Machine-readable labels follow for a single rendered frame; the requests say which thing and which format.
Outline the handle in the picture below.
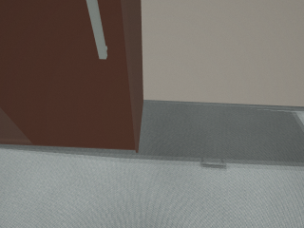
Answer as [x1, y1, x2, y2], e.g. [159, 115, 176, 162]
[86, 0, 107, 60]

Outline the wardrobe door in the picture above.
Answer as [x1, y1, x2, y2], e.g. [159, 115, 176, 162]
[0, 107, 28, 140]
[0, 0, 135, 149]

